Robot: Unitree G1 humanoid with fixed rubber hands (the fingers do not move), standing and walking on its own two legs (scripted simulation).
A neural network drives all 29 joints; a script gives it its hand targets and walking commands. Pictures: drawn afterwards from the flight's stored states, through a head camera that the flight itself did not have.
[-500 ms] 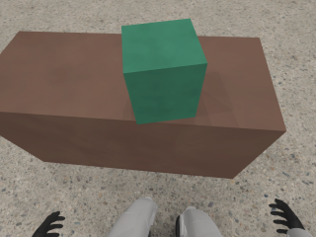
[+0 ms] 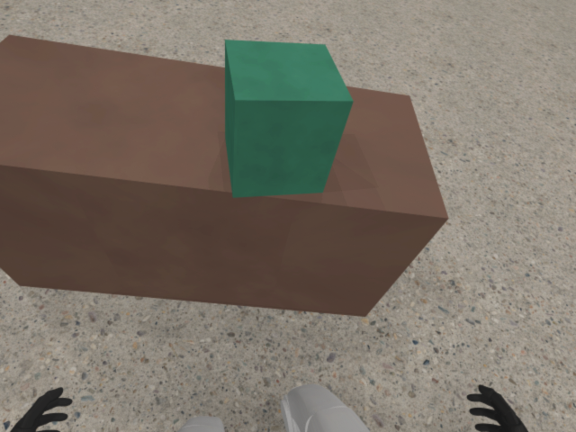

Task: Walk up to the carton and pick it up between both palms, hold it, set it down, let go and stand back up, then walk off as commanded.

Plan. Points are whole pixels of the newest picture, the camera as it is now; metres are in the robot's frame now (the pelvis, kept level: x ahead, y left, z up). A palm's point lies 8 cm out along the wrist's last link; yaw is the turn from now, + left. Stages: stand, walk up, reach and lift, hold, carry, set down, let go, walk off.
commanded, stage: walk off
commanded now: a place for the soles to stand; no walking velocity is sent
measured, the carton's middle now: (278, 122) +0.68 +0.00 +0.00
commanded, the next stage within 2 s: stand in 0.58 s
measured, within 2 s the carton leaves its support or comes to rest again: neither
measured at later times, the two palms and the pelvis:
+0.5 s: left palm out of the picture -0.01 +0.33 -0.07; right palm out of the picture -0.07 -0.31 -0.11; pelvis -0.15 +0.01 -0.01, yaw +1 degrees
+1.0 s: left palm out of the picture -0.11 +0.31 -0.07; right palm out of the picture -0.03 -0.31 -0.04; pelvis -0.20 -0.01 +0.01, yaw +0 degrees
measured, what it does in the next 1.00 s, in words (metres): walks backwards: right foot, then left foot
